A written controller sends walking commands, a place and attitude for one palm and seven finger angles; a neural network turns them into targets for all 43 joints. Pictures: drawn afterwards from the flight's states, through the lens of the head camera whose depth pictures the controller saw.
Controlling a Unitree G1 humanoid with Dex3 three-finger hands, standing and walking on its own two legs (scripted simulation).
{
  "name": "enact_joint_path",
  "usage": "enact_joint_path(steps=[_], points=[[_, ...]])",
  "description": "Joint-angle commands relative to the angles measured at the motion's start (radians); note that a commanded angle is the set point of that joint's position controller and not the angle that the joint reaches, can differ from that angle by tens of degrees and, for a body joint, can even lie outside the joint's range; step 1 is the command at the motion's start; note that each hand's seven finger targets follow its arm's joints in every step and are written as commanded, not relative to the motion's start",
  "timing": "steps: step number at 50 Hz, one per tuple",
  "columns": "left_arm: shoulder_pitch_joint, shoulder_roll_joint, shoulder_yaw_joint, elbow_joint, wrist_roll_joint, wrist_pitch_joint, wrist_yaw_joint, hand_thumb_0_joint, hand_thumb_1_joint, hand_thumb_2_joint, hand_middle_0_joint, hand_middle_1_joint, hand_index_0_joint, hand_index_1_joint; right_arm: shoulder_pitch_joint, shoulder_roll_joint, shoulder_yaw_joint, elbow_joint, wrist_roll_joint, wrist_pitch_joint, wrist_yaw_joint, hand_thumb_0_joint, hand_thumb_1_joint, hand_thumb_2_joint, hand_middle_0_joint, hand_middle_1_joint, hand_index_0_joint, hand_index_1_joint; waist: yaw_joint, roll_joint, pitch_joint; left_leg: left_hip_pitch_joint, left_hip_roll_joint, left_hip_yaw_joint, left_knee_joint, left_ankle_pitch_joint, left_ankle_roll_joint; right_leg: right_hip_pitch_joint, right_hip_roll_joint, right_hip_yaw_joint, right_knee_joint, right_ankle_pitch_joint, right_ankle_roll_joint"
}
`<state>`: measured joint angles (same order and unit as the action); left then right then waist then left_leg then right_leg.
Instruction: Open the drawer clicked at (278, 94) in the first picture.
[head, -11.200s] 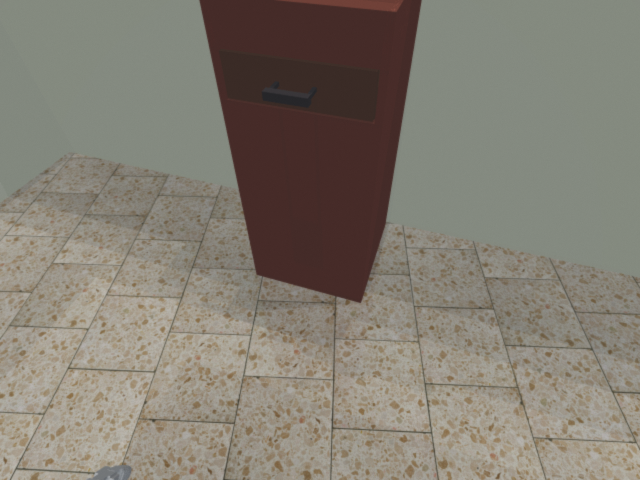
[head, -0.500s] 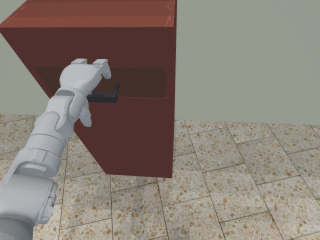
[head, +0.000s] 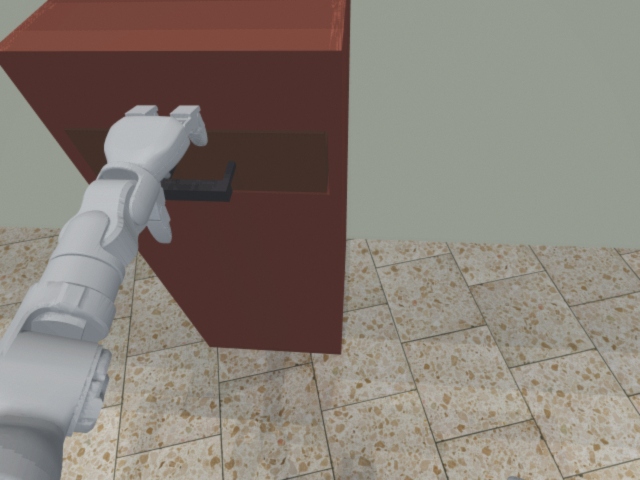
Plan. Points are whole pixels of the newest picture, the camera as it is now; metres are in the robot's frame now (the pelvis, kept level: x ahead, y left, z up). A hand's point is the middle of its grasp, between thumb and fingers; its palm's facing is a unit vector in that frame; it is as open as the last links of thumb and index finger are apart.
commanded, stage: move the hooked fingers above the handle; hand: left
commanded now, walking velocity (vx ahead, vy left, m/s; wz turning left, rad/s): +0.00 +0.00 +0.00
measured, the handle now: (196, 179) +0.52 +0.21 +0.06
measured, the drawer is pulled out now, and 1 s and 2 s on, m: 0.00 0.00 0.00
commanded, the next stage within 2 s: none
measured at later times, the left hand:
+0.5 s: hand (157, 177) +0.46 +0.22 +0.12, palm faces -0.02 +0.01 -1.00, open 13.8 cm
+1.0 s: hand (176, 186) +0.45 +0.20 +0.11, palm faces -0.05 +0.00 -1.00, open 13.8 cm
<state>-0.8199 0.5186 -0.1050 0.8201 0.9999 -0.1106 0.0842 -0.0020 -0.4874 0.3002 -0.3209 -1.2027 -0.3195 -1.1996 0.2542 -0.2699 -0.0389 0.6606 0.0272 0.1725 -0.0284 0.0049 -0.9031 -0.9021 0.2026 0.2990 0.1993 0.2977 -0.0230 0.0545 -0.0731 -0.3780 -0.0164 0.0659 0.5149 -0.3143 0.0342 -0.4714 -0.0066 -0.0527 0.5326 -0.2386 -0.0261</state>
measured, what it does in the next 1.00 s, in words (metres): stands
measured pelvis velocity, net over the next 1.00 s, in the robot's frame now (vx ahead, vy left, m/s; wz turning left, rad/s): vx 0.00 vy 0.01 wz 0.01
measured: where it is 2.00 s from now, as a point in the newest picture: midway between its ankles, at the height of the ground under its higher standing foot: outside the picture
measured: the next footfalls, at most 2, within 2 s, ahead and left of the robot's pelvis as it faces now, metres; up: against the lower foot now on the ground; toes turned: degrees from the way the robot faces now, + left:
none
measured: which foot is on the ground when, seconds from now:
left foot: down 0.00-1.00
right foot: down 0.00-1.00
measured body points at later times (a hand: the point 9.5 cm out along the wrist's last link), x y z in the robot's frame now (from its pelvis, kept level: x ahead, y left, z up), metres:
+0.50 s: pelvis +0.00 +0.00 +0.00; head +0.06 -0.02 +0.45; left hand +0.46 +0.22 +0.18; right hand +0.08 -0.26 -0.14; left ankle -0.04 +0.10 -0.73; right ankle +0.01 -0.10 -0.73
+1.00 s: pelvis +0.00 +0.01 +0.00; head +0.05 -0.02 +0.45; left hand +0.45 +0.20 +0.17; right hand +0.10 -0.25 -0.14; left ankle -0.04 +0.10 -0.73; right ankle +0.01 -0.10 -0.73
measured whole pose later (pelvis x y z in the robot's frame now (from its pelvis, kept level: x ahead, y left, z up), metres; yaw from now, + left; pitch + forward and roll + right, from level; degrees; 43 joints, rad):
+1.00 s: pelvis +0.00 +0.01 +0.00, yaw +0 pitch +9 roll +0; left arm -0.79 0.48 -0.16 0.75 0.97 -0.12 0.01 0.00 -0.49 0.30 -0.32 -1.20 -0.32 -1.20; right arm 0.27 -0.26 -0.03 0.66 0.03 0.18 -0.03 0.01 -0.90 -0.90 0.20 0.30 0.20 0.30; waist -0.01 0.06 -0.07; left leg -0.36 -0.02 0.06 0.52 -0.32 0.04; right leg -0.45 -0.01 -0.06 0.53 -0.25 -0.02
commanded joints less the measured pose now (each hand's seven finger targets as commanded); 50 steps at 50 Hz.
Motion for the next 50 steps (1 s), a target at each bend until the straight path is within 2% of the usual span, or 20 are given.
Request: enact_joint_path(steps=[1, 3, 5, 6, 12, 15, 18, 20, 24, 25, 26, 30, 33, 35, 39, 41, 43, 48, 49, 50], points=[[-0.419, 0.203, 0.072, -0.161, -0.014, 0.027, 0.004, 0.0, -0.5, 0.3, -0.3, -1.2, -0.3, -1.2, 0.038, -0.131, -0.041, -0.102, 0.001, -0.015, -0.009, 0.0, -0.9, -0.9, 0.2, 0.3, 0.2, 0.3, -0.003, -0.065, -0.385, 0.095, -0.003, -0.034, -0.025, 0.453, 0.008, 0.289, 0.013, 0.048, -0.016, 0.364, -0.014], [-0.401, 0.168, 0.042, -0.165, -0.02, 0.026, -0.021, 0.0, -0.5, 0.3, -0.3, -1.2, -0.3, -1.2, 0.032, -0.131, -0.038, -0.112, 0.003, -0.009, -0.009, 0.0, -0.9, -0.9, 0.2, 0.3, 0.2, 0.3, -0.007, -0.07, -0.343, 0.092, -0.001, -0.035, -0.032, 0.422, 0.01, 0.268, 0.014, 0.046, -0.026, 0.341, -0.015], [-0.396, 0.191, 0.066, -0.162, -0.026, 0.011, -0.033, 0.0, -0.5, 0.3, -0.3, -1.2, -0.3, -1.2, 0.036, -0.138, -0.037, -0.117, 0.003, -0.007, -0.016, 0.0, -0.9, -0.9, 0.2, 0.3, 0.2, 0.3, -0.01, -0.13, -0.324, 0.066, -0.004, -0.036, -0.036, 0.376, 0.016, 0.279, 0.013, 0.049, -0.035, 0.312, -0.013], [-0.406, 0.245, 0.105, -0.176, -0.022, -0.001, -0.03, 0.0, -0.5, 0.3, -0.3, -1.2, -0.3, -1.2, 0.034, -0.139, -0.035, -0.117, 0.005, -0.008, -0.019, 0.0, -0.9, -0.9, 0.2, 0.3, 0.2, 0.3, 0.0, -0.113, -0.321, 0.053, -0.005, -0.035, -0.039, 0.358, 0.016, 0.283, 0.011, 0.053, -0.032, 0.305, -0.012], [-0.502, 0.296, 0.15, -0.239, -0.007, -0.039, 0.037, 0.0, -0.5, 0.3, -0.3, -1.2, -0.3, -1.2, 0.053, -0.125, -0.042, -0.104, -0.006, -0.023, -0.019, 0.0, -0.9, -0.9, 0.2, 0.3, 0.2, 0.3, 0.001, -0.021, -0.387, 0.081, -0.005, -0.045, -0.024, 0.394, 0.009, 0.262, 0.015, 0.054, -0.009, 0.298, -0.02], [-0.477, 0.347, 0.201, -0.219, -0.005, -0.024, 0.062, 0.0, -0.5, 0.3, -0.3, -1.2, -0.3, -1.2, 0.056, -0.129, -0.043, -0.099, -0.009, -0.026, -0.016, 0.0, -0.9, -0.9, 0.2, 0.3, 0.2, 0.3, 0.014, -0.033, -0.445, 0.077, -0.007, -0.039, -0.016, 0.444, 0.007, 0.314, 0.016, 0.057, 0.0, 0.351, -0.018], [-0.431, 0.317, 0.173, -0.196, -0.001, 0.005, 0.054, 0.0, -0.5, 0.3, -0.3, -1.2, -0.3, -1.2, 0.049, -0.13, -0.044, -0.094, -0.005, -0.025, -0.013, 0.0, -0.9, -0.9, 0.2, 0.3, 0.2, 0.3, 0.012, -0.038, -0.427, 0.073, -0.004, -0.031, -0.02, 0.467, 0.008, 0.321, 0.015, 0.054, 0.0, 0.388, -0.016], [-0.394, 0.218, 0.095, -0.206, -0.013, 0.019, 0.022, 0.0, -0.5, 0.3, -0.3, -1.2, -0.3, -1.2, 0.041, -0.129, -0.049, -0.105, 0.001, -0.021, -0.005, 0.0, -0.9, -0.9, 0.2, 0.3, 0.2, 0.3, 0.0, -0.042, -0.418, 0.11, 0.001, -0.035, -0.016, 0.51, 0.007, 0.297, 0.017, 0.051, -0.012, 0.389, -0.015], [-0.385, 0.144, 0.024, -0.248, -0.035, 0.015, -0.037, 0.0, -0.5, 0.3, -0.3, -1.2, -0.3, -1.2, 0.037, -0.133, -0.049, -0.11, 0.004, -0.011, -0.007, 0.0, -0.9, -0.9, 0.2, 0.3, 0.2, 0.3, -0.013, -0.061, -0.355, 0.133, 0.002, -0.041, -0.024, 0.452, 0.013, 0.252, 0.019, 0.048, -0.035, 0.34, -0.013], [-0.388, 0.15, 0.028, -0.251, -0.038, 0.006, -0.046, 0.0, -0.5, 0.3, -0.3, -1.2, -0.3, -1.2, 0.037, -0.134, -0.048, -0.111, 0.006, -0.008, -0.009, 0.0, -0.9, -0.9, 0.2, 0.3, 0.2, 0.3, -0.021, -0.089, -0.336, 0.127, -0.001, -0.047, -0.025, 0.439, 0.014, 0.247, 0.02, 0.044, -0.04, 0.325, -0.014], [-0.421, 0.162, 0.034, -0.279, -0.043, -0.008, -0.046, 0.0, -0.5, 0.3, -0.3, -1.2, -0.3, -1.2, 0.036, -0.134, -0.047, -0.109, 0.004, -0.008, -0.01, 0.0, -0.9, -0.9, 0.2, 0.3, 0.2, 0.3, -0.016, -0.058, -0.343, 0.132, -0.001, -0.046, -0.027, 0.423, 0.013, 0.245, 0.017, 0.049, -0.039, 0.318, -0.014], [-0.444, 0.304, 0.163, -0.279, -0.032, -0.04, 0.0, 0.0, -0.5, 0.3, -0.3, -1.2, -0.3, -1.2, 0.036, -0.134, -0.041, -0.105, -0.004, -0.012, -0.017, 0.0, -0.9, -0.9, 0.2, 0.3, 0.2, 0.3, 0.016, -0.053, -0.373, 0.097, -0.007, -0.048, -0.026, 0.423, 0.01, 0.283, 0.016, 0.054, -0.019, 0.319, -0.021], [-0.454, 0.326, 0.19, -0.261, -0.008, -0.027, 0.05, 0.0, -0.5, 0.3, -0.3, -1.2, -0.3, -1.2, 0.028, -0.123, -0.038, -0.097, -0.006, -0.02, -0.012, 0.0, -0.9, -0.9, 0.2, 0.3, 0.2, 0.3, 0.025, -0.014, -0.386, 0.093, -0.002, -0.046, -0.022, 0.469, 0.0, 0.276, 0.018, 0.048, 0.001, 0.34, -0.023], [-0.428, 0.34, 0.204, -0.229, -0.002, -0.004, 0.062, 0.0, -0.5, 0.3, -0.3, -1.2, -0.3, -1.2, 0.025, -0.128, -0.038, -0.097, -0.006, -0.021, -0.008, 0.0, -0.9, -0.9, 0.2, 0.3, 0.2, 0.3, 0.027, -0.029, -0.409, 0.091, 0.0, -0.042, -0.022, 0.486, -0.003, 0.299, 0.018, 0.047, 0.001, 0.354, -0.021], [-0.408, 0.227, 0.095, -0.211, -0.004, 0.041, 0.029, 0.0, -0.5, 0.3, -0.3, -1.2, -0.3, -1.2, 0.021, -0.13, -0.041, -0.104, 0.0, -0.021, -0.003, 0.0, -0.9, -0.9, 0.2, 0.3, 0.2, 0.3, 0.007, -0.037, -0.385, 0.117, 0.006, -0.038, -0.024, 0.489, 0.0, 0.271, 0.017, 0.044, -0.012, 0.353, -0.016], [-0.393, 0.138, 0.02, -0.223, -0.024, 0.043, -0.012, 0.0, -0.5, 0.3, -0.3, -1.2, -0.3, -1.2, 0.019, -0.129, -0.044, -0.112, 0.006, -0.018, -0.004, 0.0, -0.9, -0.9, 0.2, 0.3, 0.2, 0.3, -0.017, -0.07, -0.363, 0.136, 0.006, -0.042, -0.022, 0.462, 0.007, 0.246, 0.017, 0.042, -0.028, 0.33, -0.012], [-0.431, 0.095, -0.025, -0.235, -0.034, 0.03, -0.041, 0.0, -0.5, 0.3, -0.3, -1.2, -0.3, -1.2, 0.025, -0.13, -0.042, -0.109, 0.007, -0.015, -0.009, 0.0, -0.9, -0.9, 0.2, 0.3, 0.2, 0.3, -0.035, -0.075, -0.324, 0.15, 0.005, -0.054, -0.026, 0.415, 0.006, 0.2, 0.019, 0.037, -0.038, 0.283, -0.012], [-0.491, 0.198, 0.066, -0.285, -0.033, -0.035, -0.026, 0.0, -0.5, 0.3, -0.3, -1.2, -0.3, -1.2, 0.038, -0.124, -0.04, -0.1, -0.002, -0.017, -0.017, 0.0, -0.9, -0.9, 0.2, 0.3, 0.2, 0.3, -0.012, -0.04, -0.364, 0.143, -0.004, -0.061, -0.016, 0.433, 0.003, 0.222, 0.017, 0.043, -0.019, 0.298, -0.02], [-0.493, 0.228, 0.098, -0.287, -0.031, -0.04, -0.007, 0.0, -0.5, 0.3, -0.3, -1.2, -0.3, -1.2, 0.039, -0.121, -0.04, -0.097, -0.005, -0.019, -0.015, 0.0, -0.9, -0.9, 0.2, 0.3, 0.2, 0.3, 0.0, -0.019, -0.37, 0.143, -0.003, -0.06, -0.016, 0.45, -0.001, 0.225, 0.017, 0.043, -0.014, 0.305, -0.022], [-0.479, 0.283, 0.145, -0.258, -0.025, -0.036, 0.011, 0.0, -0.5, 0.3, -0.3, -1.2, -0.3, -1.2, 0.04, -0.128, -0.036, -0.093, -0.007, -0.018, -0.015, 0.0, -0.9, -0.9, 0.2, 0.3, 0.2, 0.3, 0.009, -0.043, -0.37, 0.114, -0.004, -0.062, -0.017, 0.451, -0.004, 0.244, 0.018, 0.042, -0.009, 0.305, -0.023]])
